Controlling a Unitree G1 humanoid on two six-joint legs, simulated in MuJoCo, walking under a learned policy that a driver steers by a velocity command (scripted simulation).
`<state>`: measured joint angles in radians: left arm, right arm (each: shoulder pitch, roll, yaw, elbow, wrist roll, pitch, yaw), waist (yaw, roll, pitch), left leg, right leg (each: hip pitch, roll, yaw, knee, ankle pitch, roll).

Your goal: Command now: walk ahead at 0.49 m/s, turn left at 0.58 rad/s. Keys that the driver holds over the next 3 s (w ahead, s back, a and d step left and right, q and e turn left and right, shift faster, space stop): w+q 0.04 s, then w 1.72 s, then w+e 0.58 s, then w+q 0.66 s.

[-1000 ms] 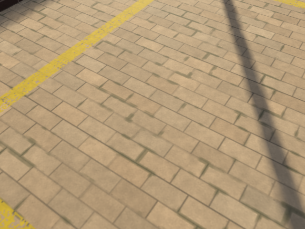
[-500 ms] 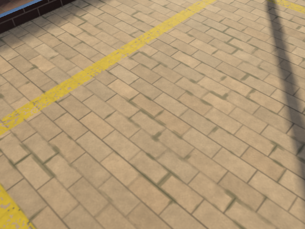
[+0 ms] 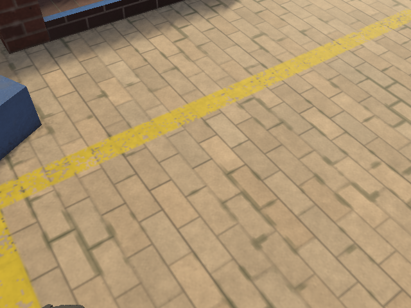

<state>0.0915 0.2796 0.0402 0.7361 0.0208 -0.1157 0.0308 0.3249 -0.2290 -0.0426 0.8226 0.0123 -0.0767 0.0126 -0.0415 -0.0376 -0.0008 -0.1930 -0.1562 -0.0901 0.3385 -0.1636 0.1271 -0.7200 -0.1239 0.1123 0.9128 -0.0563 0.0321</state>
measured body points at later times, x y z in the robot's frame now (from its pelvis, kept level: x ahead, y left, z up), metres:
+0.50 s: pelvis +0.27 -0.05 +0.00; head +0.30 -0.06 +0.45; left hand +0.27 +0.22 -0.12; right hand +0.46 -0.28 -0.11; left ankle +0.33 +0.12 -0.67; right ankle +0.27 -0.14 -0.74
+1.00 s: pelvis +0.52 +0.05 +0.00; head +0.53 +0.07 +0.45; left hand +0.62 +0.33 -0.11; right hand +0.61 -0.22 -0.11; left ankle +0.51 +0.13 -0.74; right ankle +0.61 -0.11 -0.66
